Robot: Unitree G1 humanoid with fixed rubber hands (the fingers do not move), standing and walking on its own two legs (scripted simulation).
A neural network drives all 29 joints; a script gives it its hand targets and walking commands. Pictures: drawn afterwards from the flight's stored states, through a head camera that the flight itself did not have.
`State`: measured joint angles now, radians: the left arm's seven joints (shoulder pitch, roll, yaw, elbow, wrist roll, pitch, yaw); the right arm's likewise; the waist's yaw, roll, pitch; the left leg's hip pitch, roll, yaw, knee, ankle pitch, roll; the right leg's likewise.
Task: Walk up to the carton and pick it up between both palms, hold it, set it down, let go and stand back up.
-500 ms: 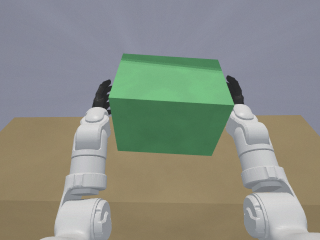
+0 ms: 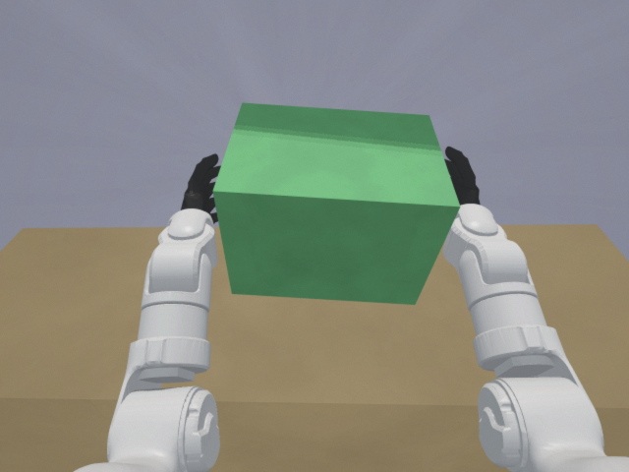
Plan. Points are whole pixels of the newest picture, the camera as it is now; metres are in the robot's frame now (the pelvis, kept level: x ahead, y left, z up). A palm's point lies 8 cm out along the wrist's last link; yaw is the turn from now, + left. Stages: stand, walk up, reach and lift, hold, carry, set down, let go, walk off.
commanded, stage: hold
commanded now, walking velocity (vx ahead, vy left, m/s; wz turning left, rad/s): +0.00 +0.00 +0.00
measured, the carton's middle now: (329, 205) +0.39 +0.01 +0.19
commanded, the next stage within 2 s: none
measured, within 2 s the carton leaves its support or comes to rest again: neither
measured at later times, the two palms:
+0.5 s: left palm (192, 221) +0.34 +0.17 +0.20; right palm (465, 216) +0.36 -0.16 +0.20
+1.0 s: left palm (200, 214) +0.36 +0.17 +0.20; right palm (462, 214) +0.37 -0.16 +0.19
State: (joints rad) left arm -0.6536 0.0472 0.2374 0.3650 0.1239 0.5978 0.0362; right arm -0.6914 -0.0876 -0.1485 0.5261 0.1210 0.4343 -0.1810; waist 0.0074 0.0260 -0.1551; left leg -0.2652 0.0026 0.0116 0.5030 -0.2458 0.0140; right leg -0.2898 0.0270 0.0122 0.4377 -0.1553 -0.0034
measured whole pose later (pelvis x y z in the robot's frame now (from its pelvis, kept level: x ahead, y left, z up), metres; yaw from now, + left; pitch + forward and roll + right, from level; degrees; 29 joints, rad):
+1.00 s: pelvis +0.00 +0.00 +0.00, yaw +0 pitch -1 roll -1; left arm -0.67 0.05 0.24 0.39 0.13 0.59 0.03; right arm -0.68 -0.09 -0.15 0.56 0.12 0.40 -0.18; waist 0.00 0.03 -0.14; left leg -0.25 0.00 0.01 0.50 -0.24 0.02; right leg -0.27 0.03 0.01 0.43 -0.15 0.00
